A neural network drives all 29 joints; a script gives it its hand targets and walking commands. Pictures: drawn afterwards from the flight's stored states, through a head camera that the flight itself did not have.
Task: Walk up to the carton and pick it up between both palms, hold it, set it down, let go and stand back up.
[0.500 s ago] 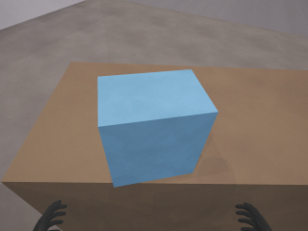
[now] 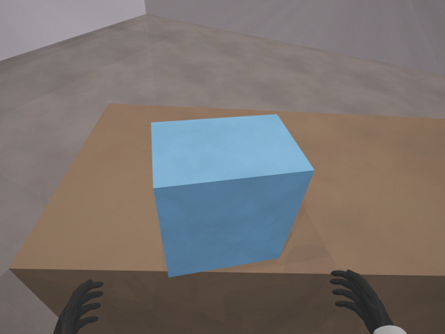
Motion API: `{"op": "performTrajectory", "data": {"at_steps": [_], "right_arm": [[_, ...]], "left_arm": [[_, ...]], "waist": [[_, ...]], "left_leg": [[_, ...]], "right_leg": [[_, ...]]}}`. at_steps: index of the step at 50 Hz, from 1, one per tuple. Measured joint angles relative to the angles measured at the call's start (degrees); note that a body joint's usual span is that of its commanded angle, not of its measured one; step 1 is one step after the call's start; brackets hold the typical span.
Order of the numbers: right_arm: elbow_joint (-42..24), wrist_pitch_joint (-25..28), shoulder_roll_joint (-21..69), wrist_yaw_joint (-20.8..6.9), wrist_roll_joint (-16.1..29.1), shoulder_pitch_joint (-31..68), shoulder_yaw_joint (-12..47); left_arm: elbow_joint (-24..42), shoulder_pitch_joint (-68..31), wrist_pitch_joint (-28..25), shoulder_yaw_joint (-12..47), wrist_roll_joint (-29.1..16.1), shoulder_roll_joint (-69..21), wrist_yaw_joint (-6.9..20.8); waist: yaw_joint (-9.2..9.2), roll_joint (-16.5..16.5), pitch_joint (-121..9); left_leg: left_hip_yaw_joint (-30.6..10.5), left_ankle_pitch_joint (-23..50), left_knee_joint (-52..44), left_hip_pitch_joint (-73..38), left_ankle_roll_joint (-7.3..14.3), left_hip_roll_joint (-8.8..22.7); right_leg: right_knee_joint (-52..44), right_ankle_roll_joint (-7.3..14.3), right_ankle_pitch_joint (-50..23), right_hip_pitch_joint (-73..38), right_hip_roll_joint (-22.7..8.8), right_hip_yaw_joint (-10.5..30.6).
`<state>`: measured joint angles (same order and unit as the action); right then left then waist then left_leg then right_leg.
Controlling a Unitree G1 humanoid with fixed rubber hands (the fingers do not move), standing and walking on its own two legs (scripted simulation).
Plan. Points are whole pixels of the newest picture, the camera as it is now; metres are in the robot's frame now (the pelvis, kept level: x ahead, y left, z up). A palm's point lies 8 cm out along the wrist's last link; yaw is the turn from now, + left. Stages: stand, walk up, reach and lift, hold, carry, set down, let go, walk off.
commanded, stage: reach and lift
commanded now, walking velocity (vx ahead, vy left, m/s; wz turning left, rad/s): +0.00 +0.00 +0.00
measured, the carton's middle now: (221, 197) +0.39 +0.01 +0.05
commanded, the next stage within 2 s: none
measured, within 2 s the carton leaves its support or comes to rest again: neither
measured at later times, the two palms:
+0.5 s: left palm (76, 303) +0.18 +0.23 +0.02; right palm (371, 295) +0.20 -0.25 +0.03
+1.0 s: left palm (94, 244) +0.25 +0.22 +0.08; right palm (368, 269) +0.23 -0.24 +0.06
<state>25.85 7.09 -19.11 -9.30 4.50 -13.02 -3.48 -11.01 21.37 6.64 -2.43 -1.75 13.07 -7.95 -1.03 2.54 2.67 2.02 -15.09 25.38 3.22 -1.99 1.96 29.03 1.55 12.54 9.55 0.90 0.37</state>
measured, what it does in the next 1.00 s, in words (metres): stands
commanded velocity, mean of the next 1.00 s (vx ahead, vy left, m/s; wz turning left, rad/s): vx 0.00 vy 0.00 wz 0.00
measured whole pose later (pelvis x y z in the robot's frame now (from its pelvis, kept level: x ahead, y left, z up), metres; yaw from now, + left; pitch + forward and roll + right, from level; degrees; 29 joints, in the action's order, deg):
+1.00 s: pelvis +0.01 +0.00 +0.00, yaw +0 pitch -6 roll +1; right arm -4.7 -13.2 -21.5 -4.3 14.9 -13.2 -3.5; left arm 10.4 5.8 29.0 -2.4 -6.8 10.8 -11.4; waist -1.0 0.6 2.9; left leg 2.0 -14.6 23.4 3.1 -2.1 2.0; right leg 27.8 1.7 12.5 9.8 0.9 0.4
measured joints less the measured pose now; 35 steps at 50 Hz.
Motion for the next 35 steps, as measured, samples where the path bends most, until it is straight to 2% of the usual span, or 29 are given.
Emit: {"op": "performTrajectory", "data": {"at_steps": [13,25,29,35], "right_arm": [[-9.8,-2.0,0.0,-0.7,4.1,-1.4,0.0],[-15.0,-4.0,0.0,-0.7,6.8,-1.5,0.0],[-16.9,-6.5,0.0,-0.7,7.1,-1.5,0.0],[-21.0,-10.7,0.0,0.3,7.8,-1.5,0.0]], "left_arm": [[7.4,0.1,-0.2,0.0,-1.7,-2.0,-1.5],[10.9,-1.2,-0.4,0.1,-3.2,-2.3,-2.5],[11.0,-3.4,1.4,0.1,-3.8,-2.3,-3.0],[13.7,-7.7,7.0,0.1,-4.7,-2.3,-3.4]], "waist": [[0.0,-0.4,0.0],[0.0,-0.7,0.0],[0.0,-0.7,0.0],[0.0,-0.7,0.0]], "left_leg": [[0.0,0.3,-0.6,-0.1,0.0,0.0],[0.0,0.3,-0.7,-0.1,0.0,0.0],[0.0,0.3,-0.8,-0.1,0.0,0.0],[0.0,0.4,-1.1,-0.1,0.0,0.0]], "right_leg": [[-0.1,0.1,0.0,0.1,0.0,0.0],[-0.1,0.1,0.0,0.2,0.0,0.0],[-0.1,0.1,0.0,0.2,0.0,0.0],[-0.4,0.1,0.0,0.2,0.0,0.0]]}}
